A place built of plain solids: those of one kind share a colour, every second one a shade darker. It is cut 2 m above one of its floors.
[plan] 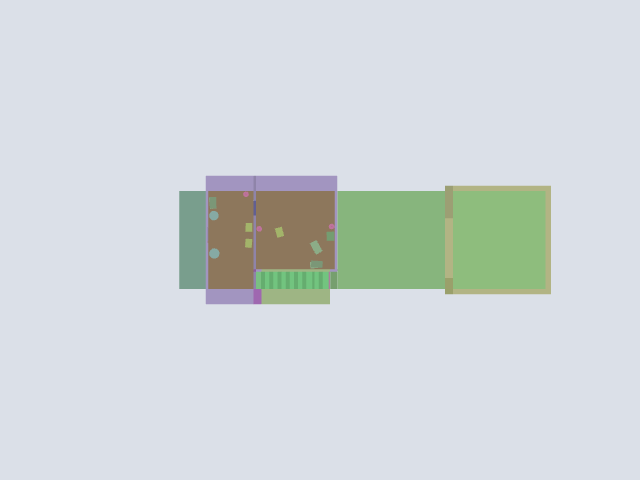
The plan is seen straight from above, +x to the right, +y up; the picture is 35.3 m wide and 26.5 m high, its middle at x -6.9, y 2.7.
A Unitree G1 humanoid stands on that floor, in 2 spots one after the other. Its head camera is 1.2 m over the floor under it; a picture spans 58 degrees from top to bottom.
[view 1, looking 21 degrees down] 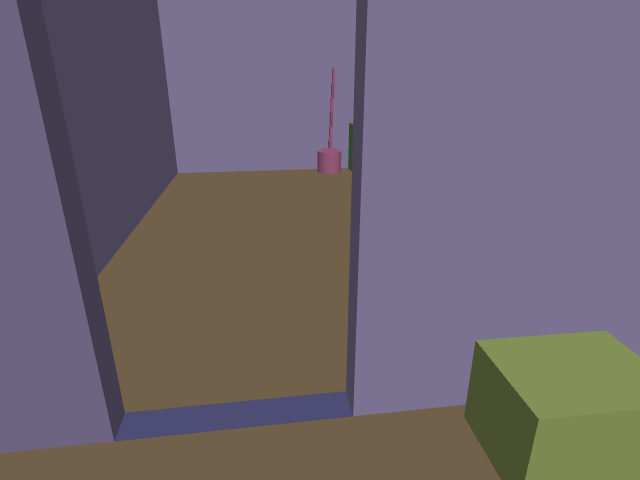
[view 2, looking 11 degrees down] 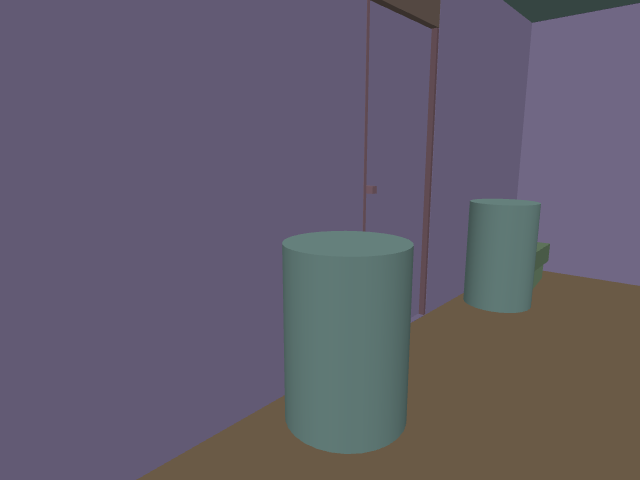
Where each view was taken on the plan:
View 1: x -11.82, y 4.35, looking -8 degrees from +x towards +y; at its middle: floor_cellar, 3.34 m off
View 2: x -11.61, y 0.47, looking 131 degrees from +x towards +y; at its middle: barrel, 1.94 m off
